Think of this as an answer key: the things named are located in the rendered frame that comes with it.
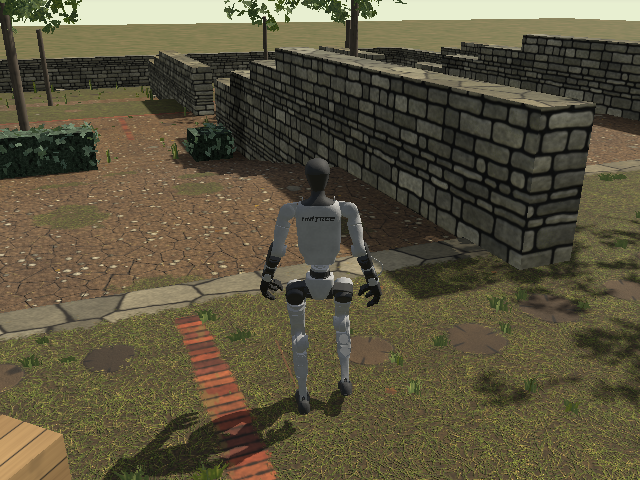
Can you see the left robot forearm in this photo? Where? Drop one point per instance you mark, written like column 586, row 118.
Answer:
column 270, row 265

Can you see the robot right upper arm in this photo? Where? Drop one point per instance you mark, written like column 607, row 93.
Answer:
column 350, row 211

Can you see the right robot forearm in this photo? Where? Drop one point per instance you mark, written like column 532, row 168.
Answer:
column 367, row 267

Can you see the robot left upper arm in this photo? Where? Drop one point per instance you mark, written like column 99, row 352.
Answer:
column 287, row 212

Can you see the right robot thigh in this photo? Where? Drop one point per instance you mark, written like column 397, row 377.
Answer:
column 342, row 292

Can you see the robot left shin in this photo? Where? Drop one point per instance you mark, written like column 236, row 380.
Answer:
column 301, row 369

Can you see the right robot hand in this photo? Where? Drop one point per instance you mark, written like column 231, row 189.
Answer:
column 374, row 290

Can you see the left robot hand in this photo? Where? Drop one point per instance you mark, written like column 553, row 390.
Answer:
column 271, row 285

